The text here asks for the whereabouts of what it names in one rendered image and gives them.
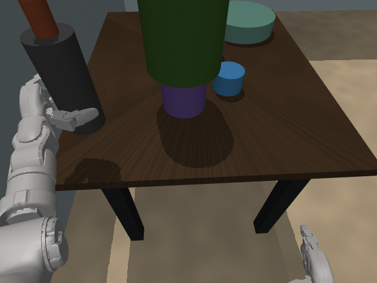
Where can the left robot arm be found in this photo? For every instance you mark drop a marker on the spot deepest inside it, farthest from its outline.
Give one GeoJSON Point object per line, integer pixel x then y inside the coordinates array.
{"type": "Point", "coordinates": [32, 241]}

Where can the potted plant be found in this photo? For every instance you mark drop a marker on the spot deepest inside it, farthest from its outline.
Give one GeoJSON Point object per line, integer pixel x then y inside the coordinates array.
{"type": "Point", "coordinates": [183, 43]}

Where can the left robot hand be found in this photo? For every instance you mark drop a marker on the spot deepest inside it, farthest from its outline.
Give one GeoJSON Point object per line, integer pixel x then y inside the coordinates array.
{"type": "Point", "coordinates": [33, 101]}

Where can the right robot hand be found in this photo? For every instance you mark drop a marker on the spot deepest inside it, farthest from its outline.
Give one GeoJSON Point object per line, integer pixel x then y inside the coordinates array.
{"type": "Point", "coordinates": [315, 262]}

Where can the table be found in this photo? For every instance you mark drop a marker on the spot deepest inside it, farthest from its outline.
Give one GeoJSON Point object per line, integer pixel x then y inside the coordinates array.
{"type": "Point", "coordinates": [283, 125]}

